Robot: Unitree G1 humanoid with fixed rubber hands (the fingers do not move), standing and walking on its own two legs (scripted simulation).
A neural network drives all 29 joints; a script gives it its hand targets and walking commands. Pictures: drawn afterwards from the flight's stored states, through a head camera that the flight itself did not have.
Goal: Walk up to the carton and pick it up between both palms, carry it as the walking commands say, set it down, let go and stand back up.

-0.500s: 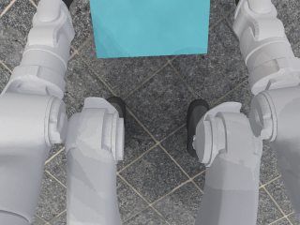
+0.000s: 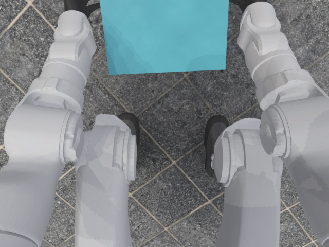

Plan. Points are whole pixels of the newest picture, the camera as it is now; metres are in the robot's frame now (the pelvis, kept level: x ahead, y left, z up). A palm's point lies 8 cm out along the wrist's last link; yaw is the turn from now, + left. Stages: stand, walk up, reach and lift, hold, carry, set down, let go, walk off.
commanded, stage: reach and lift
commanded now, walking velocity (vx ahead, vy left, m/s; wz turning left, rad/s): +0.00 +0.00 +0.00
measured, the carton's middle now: (164, 7) +0.52 +0.03 -0.29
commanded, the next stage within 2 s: none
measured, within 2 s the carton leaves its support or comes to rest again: leaves its support in 0.38 s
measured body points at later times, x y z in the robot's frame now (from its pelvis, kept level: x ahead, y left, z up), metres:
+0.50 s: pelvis +0.00 +0.00 -0.02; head +0.36 +0.00 +0.25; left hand +0.51 +0.18 -0.21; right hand +0.53 -0.14 -0.21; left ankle +0.11 +0.14 -0.34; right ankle +0.11 -0.14 -0.34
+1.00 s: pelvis -0.03 +0.00 +0.01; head +0.32 +0.03 +0.28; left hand +0.51 +0.19 -0.15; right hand +0.53 -0.13 -0.15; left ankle +0.11 +0.14 -0.34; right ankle +0.11 -0.14 -0.34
